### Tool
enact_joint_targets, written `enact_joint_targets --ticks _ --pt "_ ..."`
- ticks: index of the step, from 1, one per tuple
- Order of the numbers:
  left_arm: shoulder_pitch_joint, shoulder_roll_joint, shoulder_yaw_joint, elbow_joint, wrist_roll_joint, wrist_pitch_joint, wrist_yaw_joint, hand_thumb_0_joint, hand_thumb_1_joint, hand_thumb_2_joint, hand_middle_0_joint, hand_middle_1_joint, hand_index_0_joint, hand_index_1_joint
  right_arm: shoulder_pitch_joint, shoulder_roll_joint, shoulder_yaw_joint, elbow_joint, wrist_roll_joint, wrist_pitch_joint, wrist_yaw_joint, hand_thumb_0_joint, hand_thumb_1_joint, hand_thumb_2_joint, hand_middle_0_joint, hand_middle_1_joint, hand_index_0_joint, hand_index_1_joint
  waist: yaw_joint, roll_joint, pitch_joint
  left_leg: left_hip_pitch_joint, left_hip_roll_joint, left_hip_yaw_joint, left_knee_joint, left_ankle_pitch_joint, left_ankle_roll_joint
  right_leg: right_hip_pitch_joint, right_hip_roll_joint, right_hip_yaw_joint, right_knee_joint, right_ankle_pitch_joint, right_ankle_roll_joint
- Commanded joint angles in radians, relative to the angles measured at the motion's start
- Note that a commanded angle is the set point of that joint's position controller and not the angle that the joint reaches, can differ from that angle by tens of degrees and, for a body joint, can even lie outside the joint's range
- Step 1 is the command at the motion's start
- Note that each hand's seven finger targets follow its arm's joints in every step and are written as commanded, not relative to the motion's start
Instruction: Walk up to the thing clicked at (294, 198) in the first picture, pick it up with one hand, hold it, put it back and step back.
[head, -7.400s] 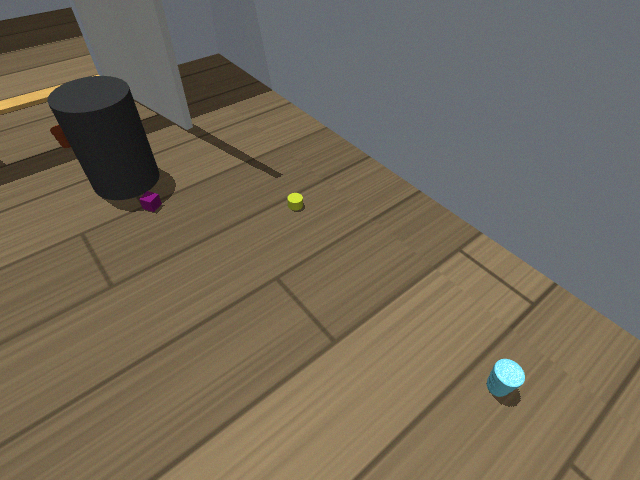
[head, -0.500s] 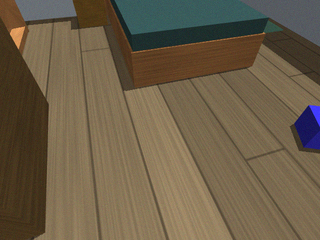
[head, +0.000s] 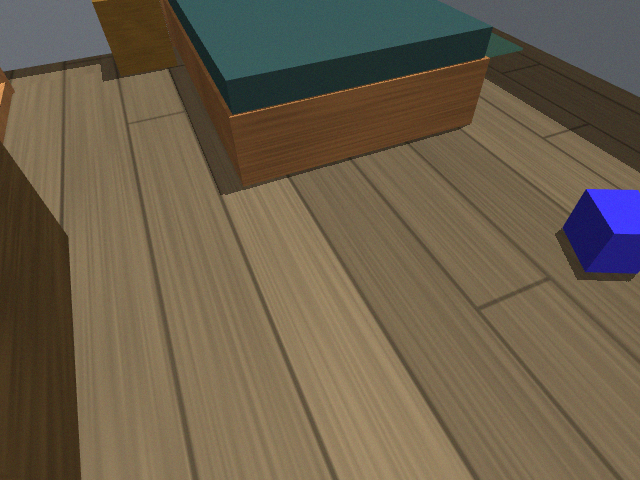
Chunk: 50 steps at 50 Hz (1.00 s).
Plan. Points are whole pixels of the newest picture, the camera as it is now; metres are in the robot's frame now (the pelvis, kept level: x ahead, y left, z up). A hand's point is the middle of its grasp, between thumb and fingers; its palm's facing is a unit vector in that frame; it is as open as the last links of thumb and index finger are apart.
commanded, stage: walk up
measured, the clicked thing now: out of the picture -0.15 -1.36 -0.75
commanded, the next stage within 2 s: none
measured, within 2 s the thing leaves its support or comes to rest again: neither
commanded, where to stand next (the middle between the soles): +0.30 +0.05 m, yaw -118 degrees
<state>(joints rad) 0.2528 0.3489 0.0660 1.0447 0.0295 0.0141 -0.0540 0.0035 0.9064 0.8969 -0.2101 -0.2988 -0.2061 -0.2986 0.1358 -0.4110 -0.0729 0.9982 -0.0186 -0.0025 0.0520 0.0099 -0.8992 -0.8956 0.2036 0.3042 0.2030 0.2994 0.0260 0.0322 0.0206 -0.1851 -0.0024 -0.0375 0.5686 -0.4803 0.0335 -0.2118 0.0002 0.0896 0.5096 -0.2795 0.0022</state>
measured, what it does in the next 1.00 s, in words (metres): walks ahead, turning right: right foot, then left foot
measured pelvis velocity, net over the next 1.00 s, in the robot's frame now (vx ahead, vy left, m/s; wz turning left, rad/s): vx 0.34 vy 0.12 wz -0.90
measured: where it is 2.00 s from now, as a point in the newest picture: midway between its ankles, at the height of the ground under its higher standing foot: (296, 473)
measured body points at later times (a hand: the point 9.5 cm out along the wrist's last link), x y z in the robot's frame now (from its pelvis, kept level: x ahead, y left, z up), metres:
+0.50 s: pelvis +0.15 +0.00 -0.02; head +0.16 -0.05 +0.43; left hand +0.38 +0.25 -0.09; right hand +0.10 -0.32 -0.16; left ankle +0.14 +0.16 -0.65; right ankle +0.18 -0.12 -0.74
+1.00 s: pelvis +0.34 +0.12 +0.00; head +0.42 +0.10 +0.44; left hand +0.67 +0.25 -0.13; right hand +0.17 -0.16 -0.09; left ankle +0.47 +0.14 -0.74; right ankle +0.18 +0.01 -0.65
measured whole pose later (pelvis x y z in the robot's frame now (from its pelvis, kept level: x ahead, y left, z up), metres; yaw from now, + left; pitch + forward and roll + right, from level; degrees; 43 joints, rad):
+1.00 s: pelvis +0.34 +0.12 +0.00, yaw -51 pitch -1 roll -4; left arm 0.24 0.49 0.11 0.70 0.01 0.05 0.03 0.00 0.91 0.90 -0.20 -0.30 -0.20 -0.30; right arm 0.16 -0.34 -0.05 0.74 -0.03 0.05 0.04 0.01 -0.90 -0.90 0.20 0.30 0.20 0.30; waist -0.03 -0.05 0.19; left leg -0.38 0.09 0.03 0.60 -0.21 0.01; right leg -0.49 0.10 0.17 1.15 -0.40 0.02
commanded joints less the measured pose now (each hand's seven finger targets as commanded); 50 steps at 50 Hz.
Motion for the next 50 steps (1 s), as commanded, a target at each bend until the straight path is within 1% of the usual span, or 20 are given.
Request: enact_joint_targets --ticks 1,2,3,4,9,12,16,17,18,20,21,24,30,36,39,41,42,44,47,50 --pt "-0.210 0.293 0.066 -0.179 0.017 -0.027 0.015 0.000 0.900 0.900 -0.200 -0.300 -0.200 -0.300 0.136 -0.150 -0.072 -0.093 0.010 -0.022 -0.002 0.000 -0.900 -0.900 0.200 0.300 0.200 0.300 -0.149 -0.221 0.075 0.226 -0.003 -0.025 -0.221 0.075 0.026 -0.318 -0.137 0.297 -0.201 -0.250 -0.120" --pt "-0.241 0.220 0.054 -0.207 0.007 -0.022 0.016 0.000 0.900 0.900 -0.200 -0.300 -0.200 -0.300 0.226 -0.207 -0.093 -0.083 -0.008 -0.028 -0.013 0.000 -0.900 -0.900 0.200 0.300 0.200 0.300 -0.200 -0.071 0.049 0.490 0.105 -0.156 -0.399 -0.016 0.050 -0.544 0.011 0.100 -0.003 -0.223 -0.014" --pt "-0.252 0.139 0.035 -0.221 0.001 -0.024 0.028 0.000 0.900 0.900 -0.200 -0.300 -0.200 -0.300 0.237 -0.286 -0.116 -0.092 -0.027 -0.031 -0.020 0.000 -0.900 -0.900 0.200 0.300 0.200 0.300 -0.206 0.189 0.055 0.479 0.374 -0.476 -0.453 -0.108 0.094 -0.687 0.133 -0.011 0.334 -0.276 -0.018" --pt "-0.202 0.208 0.038 -0.221 0.004 -0.022 0.039 0.000 0.900 0.900 -0.200 -0.300 -0.200 -0.300 0.113 -0.285 -0.119 -0.152 -0.025 -0.030 -0.016 0.000 -0.900 -0.900 0.200 0.300 0.200 0.300 -0.147 0.092 0.078 0.328 0.473 -0.480 -0.462 -0.098 0.162 -0.615 0.008 0.000 0.425 -0.231 -0.013" --pt "-0.096 0.205 0.035 -0.200 -0.026 -0.025 0.009 0.000 0.900 0.900 -0.200 -0.300 -0.200 -0.300 0.033 -0.182 -0.087 -0.227 -0.025 -0.026 -0.013 0.000 -0.900 -0.900 0.200 0.300 0.200 0.300 -0.083 0.168 0.065 0.363 0.228 -0.024 -0.302 0.515 0.109 -0.455 -0.053 -0.106 0.343 -0.091 -0.019" --pt "-0.131 0.184 0.027 -0.248 -0.026 -0.017 0.003 0.000 0.900 0.900 -0.200 -0.300 -0.200 -0.300 0.055 -0.192 -0.086 -0.259 -0.022 -0.008 -0.002 0.000 -0.900 -0.900 0.200 0.300 0.200 0.300 -0.101 0.165 0.040 0.329 0.196 0.099 -0.231 0.614 0.086 -0.360 -0.038 -0.198 0.225 -0.014 -0.024" --pt "0.123 0.240 0.061 -0.203 -0.028 -0.013 0.037 0.000 0.900 0.900 -0.200 -0.300 -0.200 -0.300 0.001 -0.201 -0.091 -0.337 -0.014 0.008 0.011 0.000 -0.900 -0.900 0.200 0.300 0.200 0.300 0.034 0.093 -0.064 0.063 0.148 0.199 0.143 0.758 0.047 0.101 0.022 -0.255 0.129 0.116 -0.053" --pt "0.267 0.281 0.081 -0.176 -0.033 -0.016 0.053 0.000 0.900 0.900 -0.200 -0.300 -0.200 -0.300 -0.002 -0.184 -0.087 -0.357 -0.013 0.015 0.014 0.000 -0.900 -0.900 0.200 0.300 0.200 0.300 0.107 -0.007 -0.131 -0.112 0.106 0.203 0.337 0.604 0.034 0.345 -0.004 -0.183 0.085 0.175 -0.067" --pt "0.373 0.344 0.104 -0.168 -0.028 -0.022 0.077 0.000 0.900 0.900 -0.200 -0.300 -0.200 -0.300 0.018 -0.130 -0.066 -0.376 -0.014 0.020 0.021 0.000 -0.900 -0.900 0.200 0.300 0.200 0.300 0.150 -0.187 -0.148 -0.377 0.009 0.134 0.517 0.104 0.004 0.541 -0.113 0.104 0.005 0.015 -0.136" --pt "0.220 0.412 0.112 -0.262 -0.036 -0.025 0.098 0.000 0.900 0.900 -0.200 -0.300 -0.200 -0.300 0.095 -0.194 -0.067 -0.395 -0.012 0.038 0.031 0.000 -0.900 -0.900 0.200 0.300 0.200 0.300 0.063 -0.177 -0.155 -0.495 -0.012 -0.106 0.769 -0.136 -0.027 0.400 -0.415 0.844 -0.284 -0.396 -0.304" --pt "0.118 0.408 0.105 -0.289 -0.041 -0.028 0.102 0.000 0.900 0.900 -0.200 -0.300 -0.200 -0.300 0.076 -0.219 -0.075 -0.385 -0.012 0.042 0.029 0.000 -0.900 -0.900 0.200 0.300 0.200 0.300 0.032 -0.124 -0.073 -0.480 0.027 -0.123 0.780 -0.147 -0.025 0.278 -0.412 0.814 -0.327 -0.539 -0.317" --pt "0.038 0.326 0.079 -0.318 -0.038 -0.049 0.114 0.000 0.900 0.900 -0.200 -0.300 -0.200 -0.300 0.106 -0.202 -0.067 -0.355 -0.004 0.047 0.046 0.000 -0.900 -0.900 0.200 0.300 0.200 0.300 -0.046 -0.057 0.081 -0.440 0.094 -0.117 0.655 0.039 -0.029 0.079 -0.222 0.452 -0.293 -0.292 -0.163" --pt "0.036 0.316 0.089 -0.366 -0.024 -0.080 0.120 0.000 0.900 0.900 -0.200 -0.300 -0.200 -0.300 0.133 -0.185 -0.077 -0.368 -0.037 0.076 0.050 0.000 -0.900 -0.900 0.200 0.300 0.200 0.300 -0.070 -0.145 0.082 -0.314 0.087 -0.038 0.485 0.253 -0.089 -0.154 -0.079 0.218 -0.240 0.083 -0.122" --pt "-0.007 0.308 0.102 -0.458 0.009 -0.038 0.113 0.000 0.900 0.900 -0.200 -0.300 -0.200 -0.300 0.028 -0.155 -0.053 -0.362 0.000 0.077 0.017 0.000 -0.900 -0.900 0.200 0.300 0.200 0.300 -0.044 -0.297 0.007 -0.151 0.022 -0.032 0.257 0.245 -0.067 -0.240 -0.019 0.226 -0.072 0.288 -0.115" --pt "-0.044 0.304 0.096 -0.493 0.001 -0.029 0.122 0.000 0.900 0.900 -0.200 -0.300 -0.200 -0.300 0.120 -0.171 -0.064 -0.322 0.002 0.057 -0.009 0.000 -0.900 -0.900 0.200 0.300 0.200 0.300 -0.108 -0.259 -0.048 0.016 0.015 -0.070 0.018 0.251 -0.051 -0.237 -0.041 0.341 0.086 0.376 -0.076" --pt "0.048 0.192 0.068 -0.490 -0.024 -0.023 0.132 0.000 0.900 0.900 -0.200 -0.300 -0.200 -0.300 0.189 -0.258 -0.090 -0.310 -0.020 0.037 -0.031 0.000 -0.900 -0.900 0.200 0.300 0.200 0.300 -0.125 0.036 -0.081 0.114 0.193 -0.258 -0.167 0.358 -0.005 -0.289 0.089 0.250 0.350 0.120 0.009" --pt "0.177 0.147 0.063 -0.468 -0.027 -0.006 0.130 0.000 0.900 0.900 -0.200 -0.300 -0.200 -0.300 0.090 -0.297 -0.089 -0.340 -0.018 0.033 -0.031 0.000 -0.900 -0.900 0.200 0.300 0.200 0.300 -0.025 0.261 -0.093 0.096 0.402 -0.449 -0.195 0.498 -0.003 -0.362 0.203 0.154 0.505 -0.327 0.012" --pt "0.245 0.253 0.084 -0.388 -0.010 0.010 0.142 0.000 0.900 0.900 -0.200 -0.300 -0.200 -0.300 -0.080 -0.317 -0.097 -0.391 0.002 0.041 -0.022 0.000 -0.900 -0.900 0.200 0.300 0.200 0.300 -0.008 0.333 -0.076 -0.071 0.455 -0.513 -0.300 0.188 0.124 -0.303 0.088 0.084 0.729 -0.298 0.016" --pt "0.159 0.270 0.101 -0.370 -0.029 0.025 0.084 0.000 0.900 0.900 -0.200 -0.300 -0.200 -0.300 -0.083 -0.212 -0.070 -0.375 -0.016 0.025 -0.029 0.000 -0.900 -0.900 0.200 0.300 0.200 0.300 -0.001 0.281 -0.017 -0.067 0.223 -0.177 -0.254 0.181 0.018 -0.303 0.082 0.116 0.708 -0.100 0.003" --pt "0.191 0.258 0.079 -0.379 -0.014 0.034 0.040 0.000 0.900 0.900 -0.200 -0.300 -0.200 -0.300 -0.033 -0.207 -0.074 -0.358 -0.002 0.002 -0.039 0.000 -0.900 -0.900 0.200 0.300 0.200 0.300 -0.007 0.233 -0.124 0.178 0.228 -0.080 -0.182 0.266 0.033 -0.362 0.044 0.035 0.666 -0.043 0.027"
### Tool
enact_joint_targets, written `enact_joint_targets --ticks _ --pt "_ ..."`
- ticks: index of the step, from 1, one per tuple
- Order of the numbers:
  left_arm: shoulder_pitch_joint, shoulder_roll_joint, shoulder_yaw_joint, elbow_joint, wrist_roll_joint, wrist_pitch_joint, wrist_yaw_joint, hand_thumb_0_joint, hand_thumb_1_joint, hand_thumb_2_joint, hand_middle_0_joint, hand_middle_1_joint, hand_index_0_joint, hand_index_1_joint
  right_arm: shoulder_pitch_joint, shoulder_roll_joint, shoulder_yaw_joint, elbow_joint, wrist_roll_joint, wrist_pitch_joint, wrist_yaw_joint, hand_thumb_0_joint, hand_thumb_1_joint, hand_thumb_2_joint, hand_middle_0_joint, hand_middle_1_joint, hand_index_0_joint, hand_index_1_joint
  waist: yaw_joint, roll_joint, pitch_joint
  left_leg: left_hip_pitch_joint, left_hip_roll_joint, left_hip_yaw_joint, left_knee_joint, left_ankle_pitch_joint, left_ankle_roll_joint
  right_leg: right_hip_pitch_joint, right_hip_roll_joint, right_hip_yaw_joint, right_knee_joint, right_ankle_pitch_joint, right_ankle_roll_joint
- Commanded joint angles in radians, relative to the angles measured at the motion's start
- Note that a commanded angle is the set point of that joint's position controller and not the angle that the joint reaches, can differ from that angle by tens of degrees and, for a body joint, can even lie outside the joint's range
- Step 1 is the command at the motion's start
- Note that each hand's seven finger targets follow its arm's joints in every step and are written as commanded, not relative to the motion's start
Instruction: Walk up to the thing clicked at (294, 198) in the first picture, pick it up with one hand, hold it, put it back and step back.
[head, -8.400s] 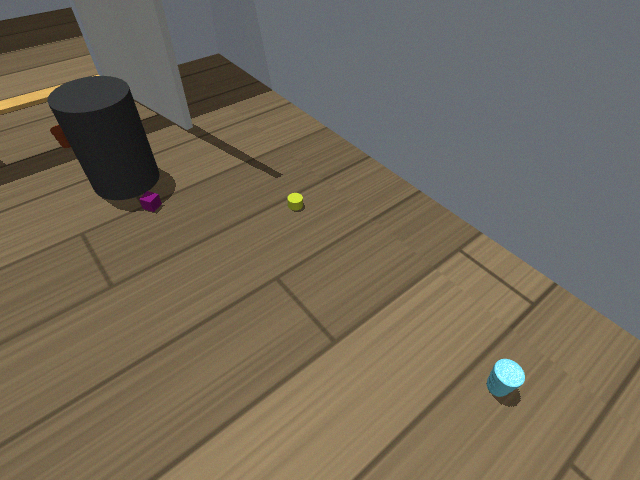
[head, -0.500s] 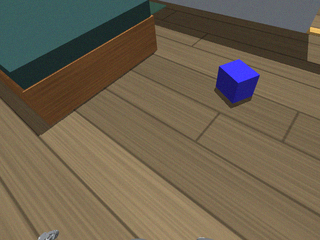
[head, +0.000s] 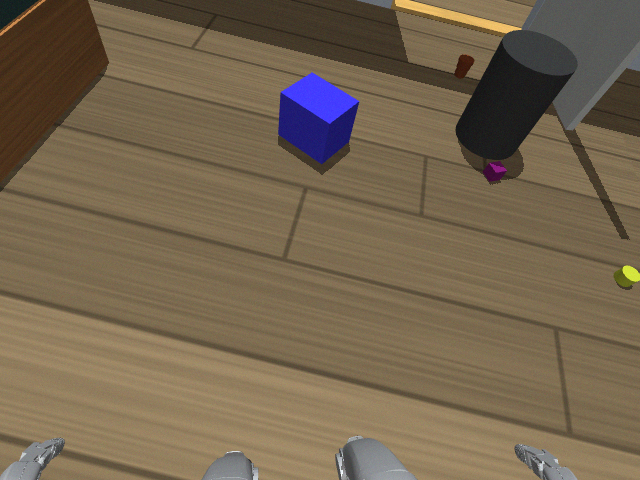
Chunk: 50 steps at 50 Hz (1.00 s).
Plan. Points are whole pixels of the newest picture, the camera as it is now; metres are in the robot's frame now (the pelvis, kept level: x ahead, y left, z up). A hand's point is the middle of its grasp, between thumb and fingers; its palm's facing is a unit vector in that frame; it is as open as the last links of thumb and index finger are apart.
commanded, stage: walk up
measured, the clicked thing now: (626, 276) +0.86 -1.31 -0.74
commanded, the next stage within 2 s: none
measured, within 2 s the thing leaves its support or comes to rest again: neither
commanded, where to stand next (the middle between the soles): +0.04 -0.08 m, yaw -67 degrees
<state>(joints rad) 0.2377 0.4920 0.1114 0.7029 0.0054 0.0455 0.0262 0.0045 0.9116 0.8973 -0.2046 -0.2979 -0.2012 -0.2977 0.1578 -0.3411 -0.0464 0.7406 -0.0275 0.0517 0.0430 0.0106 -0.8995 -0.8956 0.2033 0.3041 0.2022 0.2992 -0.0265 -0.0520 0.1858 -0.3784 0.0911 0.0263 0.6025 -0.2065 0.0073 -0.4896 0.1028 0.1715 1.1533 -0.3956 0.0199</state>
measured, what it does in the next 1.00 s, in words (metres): steps on the spot, turning right: right foot, then left foot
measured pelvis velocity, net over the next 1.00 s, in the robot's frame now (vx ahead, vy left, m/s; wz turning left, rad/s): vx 0.01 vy -0.01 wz -0.80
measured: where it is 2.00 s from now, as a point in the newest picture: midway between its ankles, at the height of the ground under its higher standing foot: outside the picture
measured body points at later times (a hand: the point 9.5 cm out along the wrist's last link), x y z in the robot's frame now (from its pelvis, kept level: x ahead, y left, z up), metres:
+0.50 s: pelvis -0.04 +0.03 -0.02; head -0.04 +0.00 +0.43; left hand +0.17 +0.30 -0.09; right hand -0.12 -0.33 -0.12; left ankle +0.07 +0.11 -0.73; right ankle -0.10 -0.08 -0.73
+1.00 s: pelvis +0.01 -0.01 +0.00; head +0.05 -0.01 +0.45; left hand +0.31 +0.14 -0.12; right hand -0.21 -0.27 -0.08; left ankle +0.08 +0.07 -0.73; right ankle -0.08 -0.11 -0.68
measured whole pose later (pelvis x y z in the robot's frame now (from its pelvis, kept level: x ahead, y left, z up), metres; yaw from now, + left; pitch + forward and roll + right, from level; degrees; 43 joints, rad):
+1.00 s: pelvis +0.01 -0.01 +0.00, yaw -46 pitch -1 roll +0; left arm 0.27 0.43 0.06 0.78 0.01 0.02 -0.04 0.01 0.91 0.90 -0.21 -0.30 -0.20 -0.30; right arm 0.35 -0.41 -0.05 0.79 -0.03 -0.07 0.00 0.01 -0.90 -0.90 0.20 0.30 0.20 0.30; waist -0.06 -0.06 0.08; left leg -0.23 0.06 0.14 0.55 -0.31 0.02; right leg -0.48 0.03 0.08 0.99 -0.36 -0.01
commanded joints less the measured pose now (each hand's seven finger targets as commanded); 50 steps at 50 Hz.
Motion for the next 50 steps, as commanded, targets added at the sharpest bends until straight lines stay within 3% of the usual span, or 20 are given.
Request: enact_joint_targets --ticks 1,5,12,19,22,23,24,25,26,29,32,36,39,40,41,42,43,45,46,50 --pt "0.181 0.111 0.030 -0.047 0.015 0.004 -0.053 0.000 0.900 0.900 -0.200 -0.300 -0.200 -0.300 -0.018 -0.275 -0.105 -0.098 0.011 -0.055 -0.034 0.000 -0.900 -0.900 0.200 0.300 0.200 0.300 0.026 0.288 -0.295 0.432 0.146 -0.123 -0.206 0.034 0.062 -0.105 -0.067 -0.067 -0.023 0.070 0.019" --pt "0.076 0.127 0.030 -0.092 0.033 0.021 -0.089 0.000 0.900 0.900 -0.200 -0.300 -0.200 -0.300 0.085 -0.316 -0.126 -0.080 0.013 -0.067 -0.059 0.000 -0.900 -0.900 0.200 0.300 0.200 0.300 -0.027 0.209 -0.214 0.407 0.256 -0.127 -0.270 -0.007 0.050 -0.119 -0.115 -0.078 -0.129 0.033 0.033" --pt "0.101 0.110 0.028 -0.091 0.042 0.037 -0.135 0.000 0.900 0.900 -0.200 -0.300 -0.200 -0.300 0.065 -0.369 -0.154 -0.087 0.003 -0.096 -0.084 0.000 -0.900 -0.900 0.200 0.300 0.200 0.300 0.004 0.192 -0.150 0.245 0.385 -0.003 -0.343 -0.170 0.092 -0.040 -0.221 -0.131 -0.210 0.014 0.000" --pt "0.216 0.105 0.039 -0.074 0.040 0.041 -0.145 0.000 0.900 0.900 -0.200 -0.300 -0.200 -0.300 -0.008 -0.392 -0.170 -0.086 -0.015 -0.097 -0.079 0.000 -0.900 -0.900 0.200 0.300 0.200 0.300 0.076 0.194 -0.244 0.149 0.381 0.128 -0.297 -0.309 0.102 0.140 -0.217 -0.252 -0.340 -0.031 -0.066" --pt "0.277 0.133 0.054 -0.041 0.041 0.021 -0.132 0.000 0.900 0.900 -0.200 -0.300 -0.200 -0.300 -0.001 -0.363 -0.152 -0.088 0.006 -0.086 -0.055 0.000 -0.900 -0.900 0.200 0.300 0.200 0.300 0.116 0.075 -0.290 0.030 0.294 0.215 -0.113 -0.442 0.086 0.293 -0.169 -0.260 -0.508 -0.016 -0.116" --pt "0.293 0.151 0.060 -0.033 0.045 0.014 -0.123 0.000 0.900 0.900 -0.200 -0.300 -0.200 -0.300 0.018 -0.330 -0.139 -0.079 0.008 -0.078 -0.050 0.000 -0.900 -0.900 0.200 0.300 0.200 0.300 0.131 -0.054 -0.266 -0.040 0.228 0.243 0.051 -0.494 0.050 0.340 -0.154 -0.182 -0.596 -0.063 -0.150" --pt "0.272 0.198 0.068 -0.049 0.050 0.009 -0.109 0.000 0.900 0.900 -0.200 -0.300 -0.200 -0.300 0.050 -0.278 -0.118 -0.079 0.021 -0.074 -0.043 0.000 -0.900 -0.900 0.200 0.300 0.200 0.300 0.132 -0.272 -0.195 -0.151 0.106 0.300 0.263 -0.493 -0.005 0.308 -0.248 0.087 -0.787 -0.293 -0.217" --pt "0.192 0.243 0.069 -0.092 0.044 0.002 -0.102 0.000 0.900 0.900 -0.200 -0.300 -0.200 -0.300 0.017 -0.266 -0.106 -0.102 0.042 -0.078 -0.035 0.000 -0.900 -0.900 0.200 0.300 0.200 0.300 0.113 -0.298 -0.084 -0.299 -0.025 0.236 0.373 -0.470 -0.059 0.227 -0.354 0.421 -0.935 -0.422 -0.300" --pt "0.126 0.283 0.074 -0.103 0.037 0.002 -0.097 0.000 0.900 0.900 -0.200 -0.300 -0.200 -0.300 -0.028 -0.305 -0.113 -0.103 0.045 -0.084 -0.038 0.000 -0.900 -0.900 0.200 0.300 0.200 0.300 0.104 -0.263 -0.026 -0.251 -0.015 0.083 0.424 -0.434 -0.056 0.098 -0.381 0.464 -0.997 -0.488 -0.326" --pt "0.004 0.227 0.051 -0.107 0.022 -0.013 -0.066 0.000 0.900 0.900 -0.200 -0.300 -0.200 -0.300 0.117 -0.311 -0.112 -0.017 0.050 -0.081 -0.025 0.000 -0.900 -0.900 0.200 0.300 0.200 0.300 0.023 -0.196 -0.047 -0.219 -0.004 0.053 0.441 -0.239 -0.040 0.152 -0.291 0.217 -0.922 -0.334 -0.232" --pt "0.066 0.188 0.042 -0.077 0.020 -0.035 -0.065 0.000 0.900 0.900 -0.200 -0.300 -0.200 -0.300 0.116 -0.311 -0.092 -0.023 0.030 -0.085 -0.019 0.000 -0.900 -0.900 0.200 0.300 0.200 0.300 0.035 -0.142 -0.068 -0.156 -0.032 0.041 0.371 -0.180 -0.014 0.156 -0.246 0.200 -0.893 -0.250 -0.211" --pt "0.117 0.186 0.037 -0.045 0.021 -0.057 -0.059 0.000 0.900 0.900 -0.200 -0.300 -0.200 -0.300 0.102 -0.282 -0.074 -0.044 0.017 -0.116 -0.018 0.000 -0.900 -0.900 0.200 0.300 0.200 0.300 0.048 -0.069 -0.068 -0.102 -0.042 -0.022 0.165 -0.195 0.018 0.206 -0.281 0.242 -0.829 -0.099 -0.229" --pt "0.006 0.169 0.021 -0.067 0.009 -0.051 -0.054 0.000 0.900 0.900 -0.200 -0.300 -0.200 -0.300 0.276 -0.263 -0.083 0.002 0.014 -0.136 -0.040 0.000 -0.900 -0.900 0.200 0.300 0.200 0.300 -0.071 -0.027 -0.146 0.266 -0.074 -0.015 -0.130 -0.038 0.030 0.022 -0.226 0.143 -0.599 0.120 -0.172" --pt "0.034 0.088 0.001 -0.074 0.004 -0.047 -0.050 0.000 0.900 0.900 -0.200 -0.300 -0.200 -0.300 0.330 -0.306 -0.098 0.013 -0.003 -0.145 -0.054 0.000 -0.900 -0.900 0.200 0.300 0.200 0.300 -0.084 0.123 -0.193 0.407 0.009 -0.134 -0.221 -0.077 0.017 -0.080 -0.123 0.061 -0.411 0.075 -0.111" --pt "0.066 0.015 -0.023 -0.077 -0.002 -0.047 -0.050 0.000 0.900 0.900 -0.200 -0.300 -0.200 -0.300 0.319 -0.386 -0.116 0.005 -0.017 -0.151 -0.065 0.000 -0.900 -0.900 0.200 0.300 0.200 0.300 -0.059 0.310 -0.178 0.435 0.244 -0.472 -0.333 -0.249 0.039 -0.234 0.044 -0.026 -0.194 -0.075 -0.056" --pt "0.119 0.091 -0.012 -0.048 0.009 -0.041 -0.041 0.000 0.900 0.900 -0.200 -0.300 -0.200 -0.300 0.221 -0.402 -0.117 -0.030 -0.009 -0.148 -0.068 0.000 -0.900 -0.900 0.200 0.300 0.200 0.300 -0.004 0.200 -0.159 0.321 0.349 -0.568 -0.378 -0.338 0.082 -0.214 -0.022 0.004 -0.112 -0.073 -0.044" --pt "0.163 0.145 -0.005 -0.031 0.014 -0.040 -0.039 0.000 0.900 0.900 -0.200 -0.300 -0.200 -0.300 0.165 -0.427 -0.122 -0.044 0.008 -0.149 -0.061 0.000 -0.900 -0.900 0.200 0.300 0.200 0.300 0.009 0.210 -0.169 0.300 0.378 -0.583 -0.389 -0.411 0.144 -0.191 -0.075 0.014 -0.085 -0.069 -0.040" --pt "0.105 0.171 0.015 -0.010 0.013 -0.052 -0.046 0.000 0.900 0.900 -0.200 -0.300 -0.200 -0.300 0.151 -0.356 -0.104 -0.047 0.002 -0.148 -0.057 0.000 -0.900 -0.900 0.200 0.300 0.200 0.300 0.012 0.204 -0.141 0.273 0.301 -0.424 -0.347 -0.187 0.162 -0.144 -0.108 0.002 -0.082 -0.027 -0.022" --pt "0.072 0.163 0.021 0.004 0.011 -0.054 -0.051 0.000 0.900 0.900 -0.200 -0.300 -0.200 -0.300 0.172 -0.325 -0.093 -0.040 -0.004 -0.149 -0.058 0.000 -0.900 -0.900 0.200 0.300 0.200 0.300 0.000 0.199 -0.114 0.246 0.241 -0.303 -0.325 -0.013 0.132 -0.122 -0.114 -0.011 -0.102 0.005 -0.023" --pt "0.033 0.084 -0.005 -0.007 -0.008 -0.050 -0.065 0.000 0.900 0.900 -0.200 -0.300 -0.200 -0.300 0.187 -0.313 -0.080 -0.035 -0.001 -0.141 -0.055 0.000 -0.900 -0.900 0.200 0.300 0.200 0.300 -0.014 0.251 -0.112 0.299 0.170 -0.025 -0.183 0.487 0.155 -0.093 -0.111 -0.121 -0.219 0.068 -0.027"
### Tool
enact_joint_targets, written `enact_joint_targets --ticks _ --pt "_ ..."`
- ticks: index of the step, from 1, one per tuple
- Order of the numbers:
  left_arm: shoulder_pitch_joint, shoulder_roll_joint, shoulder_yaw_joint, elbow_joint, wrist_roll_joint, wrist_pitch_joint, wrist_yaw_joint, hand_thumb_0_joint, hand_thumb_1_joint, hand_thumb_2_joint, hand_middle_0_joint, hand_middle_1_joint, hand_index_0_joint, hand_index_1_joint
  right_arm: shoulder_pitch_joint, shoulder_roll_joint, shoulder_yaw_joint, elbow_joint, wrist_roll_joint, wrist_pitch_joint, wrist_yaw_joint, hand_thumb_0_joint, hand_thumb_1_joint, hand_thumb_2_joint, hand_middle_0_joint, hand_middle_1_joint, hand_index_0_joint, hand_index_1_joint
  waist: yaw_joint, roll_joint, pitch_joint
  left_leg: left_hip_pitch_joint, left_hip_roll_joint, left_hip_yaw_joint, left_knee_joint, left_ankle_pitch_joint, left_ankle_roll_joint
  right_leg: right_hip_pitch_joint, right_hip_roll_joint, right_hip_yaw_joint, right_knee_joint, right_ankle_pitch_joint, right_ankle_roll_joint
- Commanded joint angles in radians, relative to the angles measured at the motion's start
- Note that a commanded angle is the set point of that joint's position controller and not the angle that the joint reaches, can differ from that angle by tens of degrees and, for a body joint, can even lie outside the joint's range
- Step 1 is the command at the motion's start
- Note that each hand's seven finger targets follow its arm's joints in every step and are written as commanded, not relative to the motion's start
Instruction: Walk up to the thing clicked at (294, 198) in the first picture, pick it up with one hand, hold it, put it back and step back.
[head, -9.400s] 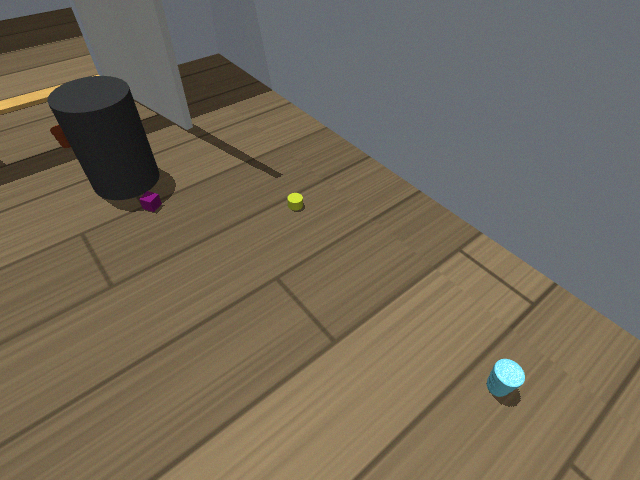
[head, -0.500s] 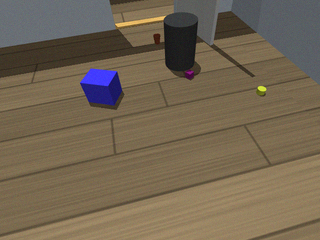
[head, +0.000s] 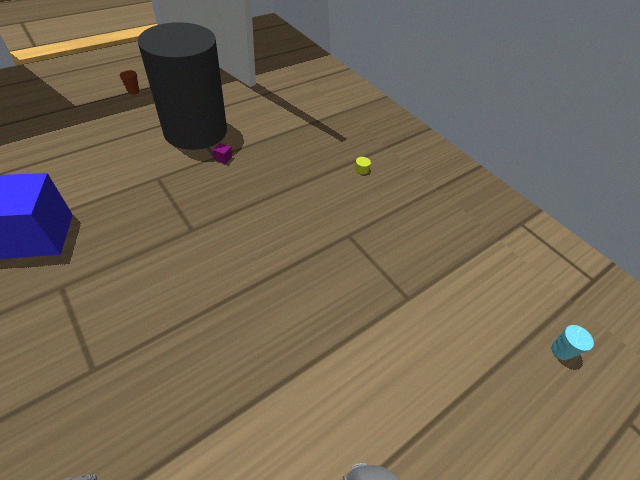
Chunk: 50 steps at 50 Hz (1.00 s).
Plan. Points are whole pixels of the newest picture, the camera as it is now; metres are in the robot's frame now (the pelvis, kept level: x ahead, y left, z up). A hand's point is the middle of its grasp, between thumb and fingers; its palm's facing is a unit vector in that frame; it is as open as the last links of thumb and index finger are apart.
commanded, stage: walk up
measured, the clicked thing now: (362, 165) +1.52 -0.29 -0.74
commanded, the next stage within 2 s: stand in 1.58 s
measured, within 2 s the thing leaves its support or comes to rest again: neither
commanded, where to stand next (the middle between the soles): +0.07 -0.03 m, yaw -21 degrees
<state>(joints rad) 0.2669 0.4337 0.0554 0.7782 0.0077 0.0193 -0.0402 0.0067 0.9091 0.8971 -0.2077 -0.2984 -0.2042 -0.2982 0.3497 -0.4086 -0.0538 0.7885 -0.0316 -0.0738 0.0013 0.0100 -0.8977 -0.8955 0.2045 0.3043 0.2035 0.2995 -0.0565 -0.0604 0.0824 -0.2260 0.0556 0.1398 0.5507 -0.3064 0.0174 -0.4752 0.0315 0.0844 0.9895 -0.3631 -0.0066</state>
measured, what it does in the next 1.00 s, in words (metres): steps on the spot, turning right: right foot, then left foot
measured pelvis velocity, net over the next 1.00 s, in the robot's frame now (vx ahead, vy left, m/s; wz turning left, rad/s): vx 0.01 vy -0.01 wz -0.34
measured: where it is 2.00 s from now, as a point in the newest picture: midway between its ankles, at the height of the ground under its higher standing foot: outside the picture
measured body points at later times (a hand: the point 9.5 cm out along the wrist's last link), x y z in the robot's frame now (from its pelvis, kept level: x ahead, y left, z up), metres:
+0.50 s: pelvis +0.03 -0.02 -0.02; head +0.08 -0.06 +0.42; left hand +0.22 +0.25 -0.11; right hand +0.06 -0.35 -0.15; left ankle +0.07 +0.13 -0.70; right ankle +0.09 -0.14 -0.73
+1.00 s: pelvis +0.01 -0.01 -0.02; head +0.04 -0.03 +0.43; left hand +0.19 +0.27 -0.13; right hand -0.02 -0.35 -0.13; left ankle +0.07 +0.11 -0.73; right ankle -0.04 -0.13 -0.73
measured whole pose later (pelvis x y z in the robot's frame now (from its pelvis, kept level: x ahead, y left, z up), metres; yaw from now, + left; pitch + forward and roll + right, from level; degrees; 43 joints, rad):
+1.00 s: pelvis +0.01 -0.01 -0.02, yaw -19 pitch -2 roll -2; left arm 0.24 0.38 0.04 0.92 0.02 -0.03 0.02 0.01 0.91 0.90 -0.21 -0.30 -0.20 -0.30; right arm 0.21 -0.43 -0.04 0.86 -0.02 0.02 0.00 0.01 -0.90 -0.90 0.20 0.30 0.20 0.30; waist -0.02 0.06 0.10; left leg -0.37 0.12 0.02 0.84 -0.47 0.01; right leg -0.27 0.05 0.02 0.69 -0.38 0.00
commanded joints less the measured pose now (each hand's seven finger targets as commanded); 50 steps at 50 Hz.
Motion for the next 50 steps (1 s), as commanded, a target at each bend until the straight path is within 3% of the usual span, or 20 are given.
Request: enact_joint_targets --ticks 1,5,8,9,10,11,15,24,28,29,31,32,33,36,41,45,47,48,49,50 --pt "-0.027 0.132 0.044 -0.087 -0.011 -0.026 0.001 0.000 0.900 0.900 -0.200 -0.300 -0.200 -0.300 0.002 -0.241 -0.069 -0.086 0.003 -0.011 -0.013 0.000 -0.900 -0.900 0.200 0.300 0.200 0.300 0.005 0.255 -0.016 0.143 0.193 -0.103 -0.116 0.643 0.143 -0.089 -0.037 -0.061 -0.096 0.055 -0.001" --pt "-0.054 0.122 0.041 -0.081 -0.010 -0.036 0.008 0.000 0.900 0.900 -0.200 -0.300 -0.200 -0.300 -0.025 -0.258 -0.072 -0.106 0.009 0.022 -0.006 0.000 -0.900 -0.900 0.200 0.300 0.200 0.300 0.000 0.274 -0.073 0.076 0.183 -0.041 -0.010 0.614 0.139 0.090 -0.014 -0.152 -0.279 0.129 -0.002" --pt "0.065 0.175 0.063 -0.018 0.005 -0.049 0.032 0.000 0.900 0.900 -0.200 -0.300 -0.200 -0.300 -0.061 -0.214 -0.056 -0.125 0.035 0.047 -0.003 0.000 -0.900 -0.900 0.200 0.300 0.200 0.300 0.087 0.130 -0.151 -0.078 0.145 -0.003 0.274 0.419 0.087 0.361 0.014 -0.129 -0.437 0.279 -0.038" --pt "0.123 0.246 0.088 -0.008 0.010 -0.058 0.045 0.000 0.900 0.900 -0.200 -0.300 -0.200 -0.300 -0.044 -0.166 -0.039 -0.137 0.041 0.050 -0.004 0.000 -0.900 -0.900 0.200 0.300 0.200 0.300 0.126 -0.061 -0.193 -0.248 0.079 -0.005 0.474 0.190 0.044 0.501 -0.095 0.058 -0.471 0.443 -0.088" --pt "0.110 0.287 0.095 -0.041 0.008 -0.060 0.057 0.000 0.900 0.900 -0.200 -0.300 -0.200 -0.300 -0.004 -0.117 -0.017 -0.145 0.043 0.060 -0.003 0.000 -0.900 -0.900 0.200 0.300 0.200 0.300 0.107 -0.200 -0.210 -0.409 -0.043 -0.039 0.615 -0.255 -0.002 0.549 -0.329 0.422 -0.527 0.567 -0.188" --pt "0.061 0.288 0.091 -0.068 -0.002 -0.051 0.063 0.000 0.900 0.900 -0.200 -0.300 -0.200 -0.300 -0.014 -0.185 -0.037 -0.130 0.039 0.079 -0.021 0.000 -0.900 -0.900 0.200 0.300 0.200 0.300 0.109 -0.163 -0.220 -0.358 -0.006 -0.136 0.686 -0.359 -0.007 0.453 -0.403 0.524 -0.524 0.554 -0.312" --pt "-0.081 0.215 0.063 -0.086 -0.007 -0.035 0.080 0.000 0.900 0.900 -0.200 -0.300 -0.200 -0.300 -0.011 -0.203 -0.044 -0.045 0.048 0.090 -0.024 0.000 -0.900 -0.900 0.200 0.300 0.200 0.300 0.044 -0.080 -0.147 -0.288 0.025 -0.166 0.617 -0.212 -0.009 0.252 -0.211 0.253 -0.493 0.353 -0.186" --pt "-0.051 0.212 0.074 -0.107 0.025 -0.021 0.077 0.000 0.900 0.900 -0.200 -0.300 -0.200 -0.300 -0.071 -0.200 -0.046 -0.018 0.024 0.081 -0.029 0.000 -0.900 -0.900 0.200 0.300 0.200 0.300 0.081 -0.161 -0.121 -0.253 -0.026 -0.141 0.413 -0.176 -0.007 0.153 -0.185 0.314 -0.467 0.265 -0.220" --pt "-0.118 0.199 0.067 -0.112 0.013 -0.001 0.066 0.000 0.900 0.900 -0.200 -0.300 -0.200 -0.300 0.005 -0.171 -0.049 0.031 0.013 0.059 -0.024 0.000 -0.900 -0.900 0.200 0.300 0.200 0.300 0.023 -0.110 -0.144 0.002 -0.075 -0.107 0.114 -0.034 0.009 -0.014 -0.154 0.289 -0.371 0.226 -0.171" --pt "-0.112 0.158 0.054 -0.109 0.004 0.004 0.067 0.000 0.900 0.900 -0.200 -0.300 -0.200 -0.300 0.016 -0.185 -0.055 0.035 -0.001 0.052 -0.028 0.000 -0.900 -0.900 0.200 0.300 0.200 0.300 0.012 -0.042 -0.139 0.043 -0.040 -0.173 0.007 -0.049 0.019 -0.066 -0.114 0.270 -0.296 0.203 -0.131" --pt "-0.071 0.117 0.039 -0.093 0.001 -0.002 0.075 0.000 0.900 0.900 -0.200 -0.300 -0.200 -0.300 -0.091 -0.321 -0.083 -0.011 -0.009 0.041 -0.029 0.000 -0.900 -0.900 0.200 0.300 0.200 0.300 0.038 0.257 -0.096 -0.014 0.337 -0.647 -0.221 -0.105 0.141 -0.190 0.122 0.076 0.046 -0.156 -0.019" --pt "-0.078 0.192 0.059 -0.079 0.015 -0.006 0.088 0.000 0.900 0.900 -0.200 -0.300 -0.200 -0.300 -0.134 -0.369 -0.096 -0.026 -0.001 0.040 -0.022 0.000 -0.900 -0.900 0.200 0.300 0.200 0.300 0.021 0.293 -0.090 -0.074 0.440 -0.747 -0.216 -0.059 0.261 -0.154 0.063 0.116 0.171 -0.224 -0.006" --pt "-0.077 0.219 0.067 -0.066 0.019 -0.012 0.083 0.000 0.900 0.900 -0.200 -0.300 -0.200 -0.300 -0.165 -0.334 -0.096 -0.034 0.000 0.037 -0.022 0.000 -0.900 -0.900 0.200 0.300 0.200 0.300 0.040 0.260 -0.049 -0.122 0.435 -0.708 -0.201 -0.012 0.302 -0.129 0.024 0.107 0.237 -0.200 -0.002" --pt "-0.024 0.177 0.073 -0.008 -0.007 -0.013 0.061 0.000 0.900 0.900 -0.200 -0.300 -0.200 -0.300 -0.179 -0.228 -0.059 -0.034 -0.002 0.028 -0.031 0.000 -0.900 -0.900 0.200 0.300 0.200 0.300 0.075 0.197 -0.038 -0.036 0.185 -0.323 -0.094 0.248 0.148 -0.132 0.052 0.071 0.218 -0.083 -0.007" --pt "-0.064 0.138 0.045 -0.006 -0.005 -0.046 0.048 0.000 0.900 0.900 -0.200 -0.300 -0.200 -0.300 -0.101 -0.256 -0.064 -0.026 -0.015 0.040 -0.015 0.000 -0.900 -0.900 0.200 0.300 0.200 0.300 0.003 0.311 -0.139 0.168 0.190 -0.270 -0.016 0.229 0.194 -0.049 -0.002 -0.058 -0.143 -0.146 0.029" --pt "0.047 0.123 0.043 0.086 0.010 -0.069 0.066 0.000 0.900 0.900 -0.200 -0.300 -0.200 -0.300 -0.143 -0.246 -0.047 -0.028 0.001 0.071 -0.002 0.000 -0.900 -0.900 0.200 0.300 0.200 0.300 0.068 0.261 -0.133 0.000 0.158 -0.185 0.140 0.354 0.141 0.262 0.043 -0.156 -0.550 0.099 0.001" --pt "0.053 0.228 0.070 0.091 0.027 -0.089 0.080 0.000 0.900 0.900 -0.200 -0.300 -0.200 -0.300 -0.137 -0.125 -0.007 -0.048 0.023 0.071 0.000 0.000 -0.900 -0.900 0.200 0.300 0.200 0.300 0.070 -0.030 -0.135 -0.255 0.075 -0.144 0.332 0.093 0.034 0.432 -0.144 0.227 -0.561 0.255 -0.068" --pt "-0.004 0.262 0.068 0.076 0.022 -0.089 0.082 0.000 0.900 0.900 -0.200 -0.300 -0.200 -0.300 -0.198 -0.141 -0.006 -0.055 0.026 0.073 -0.007 0.000 -0.900 -0.900 0.200 0.300 0.200 0.300 0.072 -0.056 -0.115 -0.309 0.024 -0.127 0.304 -0.215 0.007 0.360 -0.310 0.428 -0.554 0.280 -0.199" --pt "-0.049 0.295 0.070 0.064 0.020 -0.083 0.079 0.000 0.900 0.900 -0.200 -0.300 -0.200 -0.300 -0.187 -0.186 -0.027 -0.025 0.021 0.073 -0.018 0.000 -0.900 -0.900 0.200 0.300 0.200 0.300 0.063 -0.085 -0.072 -0.213 0.044 -0.168 0.342 -0.291 0.002 0.207 -0.362 0.466 -0.523 0.311 -0.266" --pt "-0.087 0.254 0.060 0.059 0.012 -0.079 0.074 0.000 0.900 0.900 -0.200 -0.300 -0.200 -0.300 -0.158 -0.200 -0.036 0.007 0.019 0.065 -0.016 0.000 -0.900 -0.900 0.200 0.300 0.200 0.300 0.030 -0.058 -0.046 -0.127 0.048 -0.175 0.285 -0.245 0.007 0.118 -0.322 0.372 -0.510 0.286 -0.247"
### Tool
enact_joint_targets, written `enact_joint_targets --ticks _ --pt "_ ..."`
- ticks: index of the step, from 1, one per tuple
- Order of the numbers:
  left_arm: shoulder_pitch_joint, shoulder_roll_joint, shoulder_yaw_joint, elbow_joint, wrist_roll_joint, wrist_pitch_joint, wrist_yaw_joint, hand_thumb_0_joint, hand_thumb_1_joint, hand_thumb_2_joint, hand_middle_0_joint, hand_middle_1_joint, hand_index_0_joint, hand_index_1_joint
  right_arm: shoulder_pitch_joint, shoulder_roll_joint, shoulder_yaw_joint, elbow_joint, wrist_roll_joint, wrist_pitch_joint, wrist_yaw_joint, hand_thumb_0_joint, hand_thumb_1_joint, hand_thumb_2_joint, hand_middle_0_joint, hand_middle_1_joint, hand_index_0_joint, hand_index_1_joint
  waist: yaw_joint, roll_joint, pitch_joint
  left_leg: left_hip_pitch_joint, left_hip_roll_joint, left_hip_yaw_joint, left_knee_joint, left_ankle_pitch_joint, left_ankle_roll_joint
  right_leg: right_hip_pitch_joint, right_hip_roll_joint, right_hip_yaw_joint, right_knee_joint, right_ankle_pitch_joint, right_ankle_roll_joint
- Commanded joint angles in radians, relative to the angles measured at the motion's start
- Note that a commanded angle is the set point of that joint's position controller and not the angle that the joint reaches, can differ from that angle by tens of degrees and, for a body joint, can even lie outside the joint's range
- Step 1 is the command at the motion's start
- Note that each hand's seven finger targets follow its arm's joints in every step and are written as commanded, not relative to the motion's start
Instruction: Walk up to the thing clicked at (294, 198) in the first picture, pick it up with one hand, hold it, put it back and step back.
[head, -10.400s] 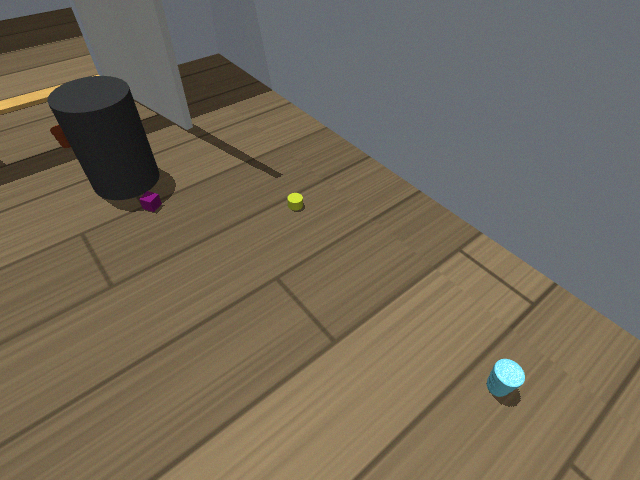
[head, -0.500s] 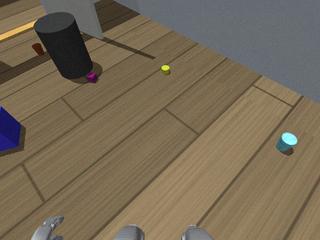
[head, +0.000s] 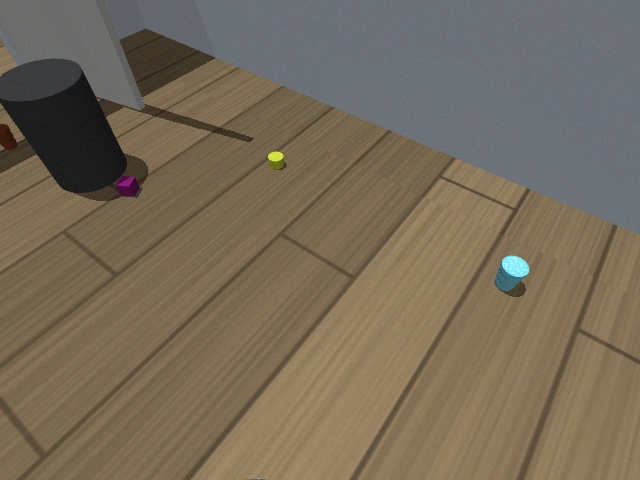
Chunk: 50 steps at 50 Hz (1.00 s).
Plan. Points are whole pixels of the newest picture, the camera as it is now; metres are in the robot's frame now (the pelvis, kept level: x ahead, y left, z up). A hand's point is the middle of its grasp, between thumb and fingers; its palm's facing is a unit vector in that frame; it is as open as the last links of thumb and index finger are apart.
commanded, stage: walk up
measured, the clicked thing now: (276, 160) +1.52 +0.24 -0.72
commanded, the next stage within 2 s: stand in 0.58 s
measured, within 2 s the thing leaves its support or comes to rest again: neither
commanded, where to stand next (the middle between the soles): +0.06 +0.00 m, yaw -1 degrees
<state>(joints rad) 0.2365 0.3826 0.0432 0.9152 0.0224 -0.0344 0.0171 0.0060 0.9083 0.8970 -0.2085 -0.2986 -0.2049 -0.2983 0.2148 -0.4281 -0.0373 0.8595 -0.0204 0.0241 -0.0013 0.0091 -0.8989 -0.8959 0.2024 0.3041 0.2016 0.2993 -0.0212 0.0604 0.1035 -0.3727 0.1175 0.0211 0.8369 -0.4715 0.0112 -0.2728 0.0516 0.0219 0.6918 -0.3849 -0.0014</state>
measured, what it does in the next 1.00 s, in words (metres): stands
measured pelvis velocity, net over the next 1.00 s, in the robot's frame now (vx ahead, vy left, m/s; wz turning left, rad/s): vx -0.01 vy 0.02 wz -0.05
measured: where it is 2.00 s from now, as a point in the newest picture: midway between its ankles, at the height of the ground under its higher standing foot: outside the picture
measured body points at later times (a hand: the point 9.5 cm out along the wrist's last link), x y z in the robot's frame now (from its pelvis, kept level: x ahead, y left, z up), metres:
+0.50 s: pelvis -0.01 +0.01 +0.02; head +0.00 +0.00 +0.47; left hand +0.13 +0.30 -0.09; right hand +0.04 -0.31 -0.11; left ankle +0.02 +0.15 -0.71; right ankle -0.01 -0.13 -0.71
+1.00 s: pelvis -0.01 +0.02 +0.03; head +0.00 +0.02 +0.48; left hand +0.10 +0.32 -0.10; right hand +0.06 -0.29 -0.10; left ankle +0.02 +0.15 -0.71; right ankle -0.01 -0.13 -0.71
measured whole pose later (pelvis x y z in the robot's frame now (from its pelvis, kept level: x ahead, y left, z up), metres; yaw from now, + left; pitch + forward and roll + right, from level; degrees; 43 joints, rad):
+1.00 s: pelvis -0.01 +0.02 +0.03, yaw -3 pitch -2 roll +0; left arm 0.09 0.35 0.00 1.14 0.01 -0.01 0.00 0.00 0.91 0.90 -0.21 -0.30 -0.20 -0.30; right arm 0.07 -0.35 -0.02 1.14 -0.01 -0.01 0.01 0.01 -0.90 -0.90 0.20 0.30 0.20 0.30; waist -0.02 -0.01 0.05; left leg -0.16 0.05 0.08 0.36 -0.17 -0.01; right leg -0.13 -0.02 0.11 0.36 -0.19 0.04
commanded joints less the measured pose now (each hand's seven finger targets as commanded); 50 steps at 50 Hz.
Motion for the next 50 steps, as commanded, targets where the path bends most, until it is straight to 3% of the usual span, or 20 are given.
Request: enact_joint_targets --ticks 1,3,4,5,6,7,9,10,12,14,15,18,26,28,31,34,41,44,48,50 --pt "-0.093 0.269 0.059 -0.078 -0.006 -0.025 0.012 0.000 0.900 0.900 -0.200 -0.300 -0.200 -0.300 -0.012 -0.176 -0.050 -0.041 0.018 -0.044 -0.006 0.000 -0.900 -0.900 0.200 0.300 0.200 0.300 -0.027 -0.156 -0.070 0.069 -0.023 -0.033 -0.117 -0.013 0.024 -0.073 -0.264 0.301 -0.180 0.321 -0.188" --pt "-0.126 0.227 0.045 -0.070 -0.016 -0.030 0.014 0.000 0.900 0.900 -0.200 -0.300 -0.200 -0.300 0.007 -0.173 -0.047 0.001 0.022 -0.058 0.001 0.000 -0.900 -0.900 0.200 0.300 0.200 0.300 -0.034 -0.135 -0.117 0.178 0.000 -0.047 -0.265 0.378 0.034 -0.062 -0.157 0.161 -0.105 0.393 -0.087" --pt "-0.116 0.212 0.040 -0.065 -0.021 -0.031 0.012 0.000 0.900 0.900 -0.200 -0.300 -0.200 -0.300 0.006 -0.190 -0.051 0.007 0.015 -0.061 0.000 0.000 -0.900 -0.900 0.200 0.300 0.200 0.300 -0.022 -0.114 -0.139 0.201 0.028 -0.089 -0.293 0.436 0.061 -0.067 -0.113 0.128 -0.058 0.388 -0.062" --pt "-0.097 0.204 0.034 -0.058 -0.023 -0.029 0.008 0.000 0.900 0.900 -0.200 -0.300 -0.200 -0.300 -0.016 -0.201 -0.049 0.003 0.007 -0.064 -0.003 0.000 -0.900 -0.900 0.200 0.300 0.200 0.300 -0.003 -0.110 -0.154 0.194 0.066 -0.146 -0.325 0.423 0.081 -0.064 -0.088 0.119 -0.041 0.339 -0.050" --pt "-0.055 0.202 0.035 -0.033 -0.025 -0.025 0.008 0.000 0.900 0.900 -0.200 -0.300 -0.200 -0.300 -0.067 -0.214 -0.044 0.005 0.014 -0.066 0.000 0.000 -0.900 -0.900 0.200 0.300 0.200 0.300 0.030 -0.098 -0.154 0.131 0.103 -0.183 -0.322 0.314 0.109 -0.014 -0.067 0.105 -0.071 0.191 -0.048" --pt "-0.054 0.205 0.034 -0.006 -0.019 -0.027 0.010 0.000 0.900 0.900 -0.200 -0.300 -0.200 -0.300 -0.098 -0.200 -0.041 0.014 0.017 -0.060 0.005 0.000 -0.900 -0.900 0.200 0.300 0.200 0.300 0.037 -0.099 -0.116 0.062 0.089 -0.165 -0.305 0.266 0.092 0.028 -0.081 0.133 -0.133 0.123 -0.059" --pt "-0.107 0.231 0.036 0.003 -0.012 -0.032 0.009 0.000 0.900 0.900 -0.200 -0.300 -0.200 -0.300 -0.120 -0.165 -0.026 0.037 0.015 -0.050 0.009 0.000 -0.900 -0.900 0.200 0.300 0.200 0.300 0.017 -0.142 -0.089 0.069 -0.005 -0.045 -0.271 0.223 0.034 0.013 -0.147 0.248 -0.212 0.148 -0.089" --pt "-0.128 0.243 0.036 0.005 -0.014 -0.032 0.008 0.000 0.900 0.900 -0.200 -0.300 -0.200 -0.300 -0.096 -0.159 -0.022 0.055 0.015 -0.051 0.008 0.000 -0.900 -0.900 0.200 0.300 0.200 0.300 -0.001 -0.154 -0.099 0.120 -0.020 -0.024 -0.268 0.208 0.022 -0.026 -0.175 0.278 -0.217 0.175 -0.098" --pt "-0.167 0.224 0.028 0.010 -0.021 -0.027 0.006 0.000 0.900 0.900 -0.200 -0.300 -0.200 -0.300 -0.074 -0.170 -0.022 0.095 0.012 -0.056 0.008 0.000 -0.900 -0.900 0.200 0.300 0.200 0.300 -0.010 -0.102 -0.093 0.166 -0.004 -0.041 -0.336 0.218 0.028 -0.056 -0.156 0.225 -0.208 0.212 -0.078" --pt "-0.157 0.201 0.020 0.033 -0.023 -0.026 0.006 0.000 0.900 0.900 -0.200 -0.300 -0.200 -0.300 -0.118 -0.176 -0.021 0.109 0.013 -0.061 0.010 0.000 -0.900 -0.900 0.200 0.300 0.200 0.300 0.011 -0.069 -0.117 0.172 0.030 -0.068 -0.376 0.268 0.046 -0.010 -0.116 0.168 -0.187 0.274 -0.057" --pt "-0.149 0.201 0.020 0.047 -0.023 -0.025 0.006 0.000 0.900 0.900 -0.200 -0.300 -0.200 -0.300 -0.132 -0.169 -0.016 0.113 0.016 -0.061 0.011 0.000 -0.900 -0.900 0.200 0.300 0.200 0.300 0.023 -0.076 -0.121 0.171 0.037 -0.067 -0.379 0.281 0.049 0.014 -0.109 0.162 -0.191 0.280 -0.054" --pt "-0.185 0.210 0.018 0.065 -0.019 -0.024 0.006 0.000 0.900 0.900 -0.200 -0.300 -0.200 -0.300 -0.143 -0.154 -0.010 0.132 0.017 -0.056 0.012 0.000 -0.900 -0.900 0.200 0.300 0.200 0.300 0.011 -0.109 -0.120 0.177 0.020 -0.030 -0.383 0.266 0.036 0.035 -0.127 0.188 -0.230 0.291 -0.052" --pt "-0.230 0.192 0.008 0.110 -0.017 -0.013 0.000 0.000 0.900 0.900 -0.200 -0.300 -0.200 -0.300 -0.177 -0.158 -0.018 0.180 0.009 -0.049 0.014 0.000 -0.900 -0.900 0.200 0.300 0.200 0.300 0.004 -0.066 -0.096 0.204 0.031 -0.039 -0.477 0.103 0.030 0.004 -0.110 0.190 -0.292 0.173 -0.042" --pt "-0.223 0.187 0.006 0.120 -0.017 -0.013 -0.001 0.000 0.900 0.900 -0.200 -0.300 -0.200 -0.300 -0.180 -0.158 -0.020 0.187 0.008 -0.050 0.014 0.000 -0.900 -0.900 0.200 0.300 0.200 0.300 0.002 -0.054 -0.114 0.223 0.036 -0.035 -0.482 0.122 0.032 0.014 -0.111 0.185 -0.299 0.203 -0.039" --pt "-0.220 0.189 0.002 0.137 -0.019 -0.010 -0.009 0.000 0.900 0.900 -0.200 -0.300 -0.200 -0.300 -0.177 -0.151 -0.017 0.195 0.013 -0.061 0.007 0.000 -0.900 -0.900 0.200 0.300 0.200 0.300 0.000 -0.065 -0.153 0.276 0.033 -0.043 -0.500 0.352 0.006 0.072 -0.143 0.169 -0.317 0.368 -0.024" --pt "-0.210 0.180 -0.003 0.149 -0.021 -0.006 -0.010 0.000 0.900 0.900 -0.200 -0.300 -0.200 -0.300 -0.185 -0.158 -0.020 0.207 0.011 -0.063 0.003 0.000 -0.900 -0.900 0.200 0.300 0.200 0.300 0.006 -0.050 -0.174 0.312 0.040 -0.043 -0.498 0.417 0.006 0.097 -0.140 0.143 -0.325 0.408 -0.017" --pt "-0.212 0.175 -0.003 0.162 -0.017 0.001 -0.007 0.000 0.900 0.900 -0.200 -0.300 -0.200 -0.300 -0.190 -0.148 -0.018 0.219 0.009 -0.058 0.000 0.000 -0.900 -0.900 0.200 0.300 0.200 0.300 0.007 -0.031 -0.171 0.314 0.041 -0.043 -0.529 0.400 0.002 0.118 -0.145 0.130 -0.352 0.394 -0.012" --pt "-0.196 0.176 -0.006 0.172 -0.015 0.004 -0.010 0.000 0.900 0.900 -0.200 -0.300 -0.200 -0.300 -0.193 -0.147 -0.019 0.223 0.009 -0.054 0.001 0.000 -0.900 -0.900 0.200 0.300 0.200 0.300 0.008 -0.040 -0.117 0.287 0.037 -0.054 -0.564 0.273 0.000 0.076 -0.137 0.131 -0.383 0.288 -0.007" --pt "-0.198 0.180 -0.004 0.170 -0.011 0.003 -0.010 0.000 0.900 0.900 -0.200 -0.300 -0.200 -0.300 -0.198 -0.145 -0.024 0.220 0.008 -0.049 0.003 0.000 -0.900 -0.900 0.200 0.300 0.200 0.300 0.003 -0.054 -0.097 0.280 0.033 -0.060 -0.572 0.201 0.001 0.056 -0.139 0.130 -0.400 0.240 -0.008" --pt "-0.189 0.179 -0.003 0.170 -0.011 0.002 -0.011 0.000 0.900 0.900 -0.200 -0.300 -0.200 -0.300 -0.193 -0.140 -0.023 0.218 0.008 -0.051 0.004 0.000 -0.900 -0.900 0.200 0.300 0.200 0.300 0.003 -0.054 -0.110 0.289 0.035 -0.061 -0.569 0.240 0.003 0.065 -0.142 0.128 -0.395 0.267 -0.009"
